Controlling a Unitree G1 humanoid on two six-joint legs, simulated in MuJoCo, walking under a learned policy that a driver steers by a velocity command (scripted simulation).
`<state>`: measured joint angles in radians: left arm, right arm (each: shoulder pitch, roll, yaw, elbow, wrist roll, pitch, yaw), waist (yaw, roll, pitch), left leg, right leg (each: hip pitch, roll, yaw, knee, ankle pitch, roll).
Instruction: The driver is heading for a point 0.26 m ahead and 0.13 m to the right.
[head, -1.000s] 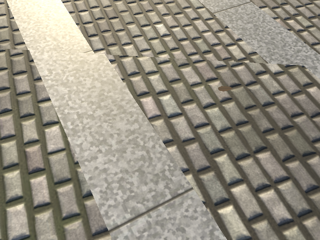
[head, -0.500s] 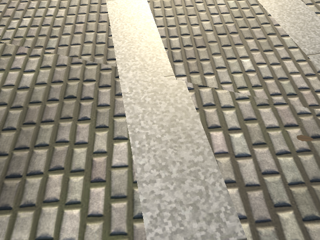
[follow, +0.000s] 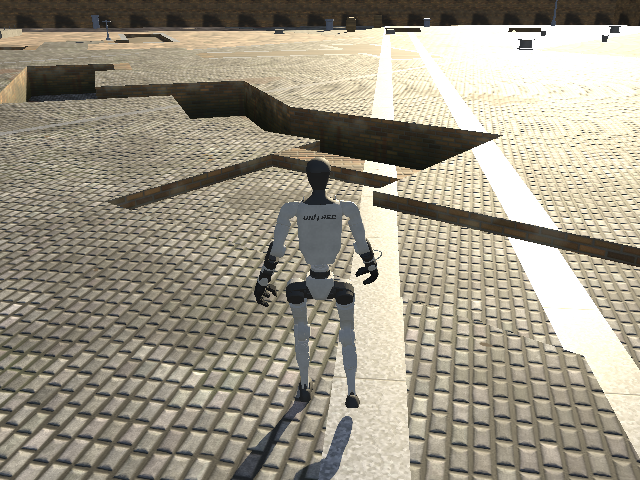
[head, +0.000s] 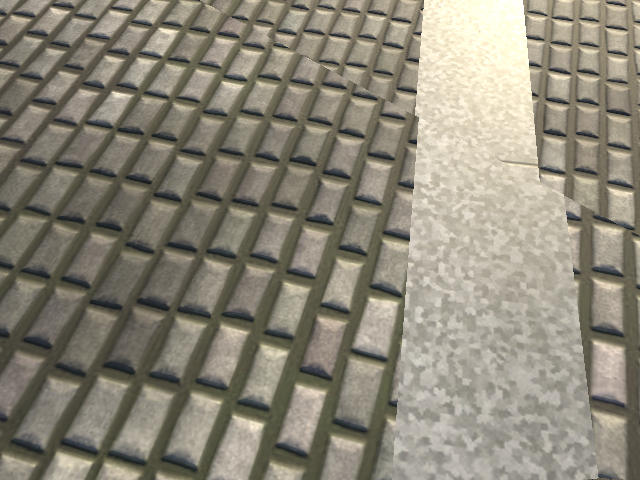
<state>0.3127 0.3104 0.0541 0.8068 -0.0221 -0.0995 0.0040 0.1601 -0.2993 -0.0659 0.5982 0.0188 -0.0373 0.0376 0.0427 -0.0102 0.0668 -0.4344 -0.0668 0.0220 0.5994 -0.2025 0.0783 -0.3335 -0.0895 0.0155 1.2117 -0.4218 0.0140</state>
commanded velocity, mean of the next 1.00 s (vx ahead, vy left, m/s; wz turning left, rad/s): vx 0.16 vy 0.00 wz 0.04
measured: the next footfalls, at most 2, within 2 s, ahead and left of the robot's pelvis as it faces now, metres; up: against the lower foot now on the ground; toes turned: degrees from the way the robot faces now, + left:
right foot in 0.36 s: +0.39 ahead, -0.12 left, +0.00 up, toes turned -1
left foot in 0.66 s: +0.33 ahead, +0.13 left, +0.00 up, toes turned +0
